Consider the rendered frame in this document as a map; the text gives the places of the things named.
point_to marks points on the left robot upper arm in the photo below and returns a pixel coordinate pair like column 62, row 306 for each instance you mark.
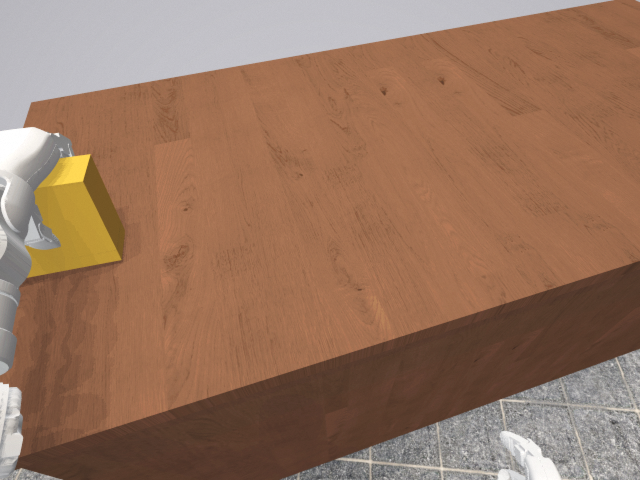
column 10, row 428

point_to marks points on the robot right hand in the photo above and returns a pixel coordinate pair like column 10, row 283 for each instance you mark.
column 528, row 454

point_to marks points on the left robot forearm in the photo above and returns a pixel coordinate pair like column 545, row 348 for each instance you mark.
column 17, row 201

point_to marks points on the robot left hand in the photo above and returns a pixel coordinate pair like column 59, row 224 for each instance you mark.
column 31, row 154

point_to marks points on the table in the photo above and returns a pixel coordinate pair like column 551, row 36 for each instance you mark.
column 327, row 251

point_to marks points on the sponge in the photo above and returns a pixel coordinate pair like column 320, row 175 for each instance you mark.
column 73, row 201

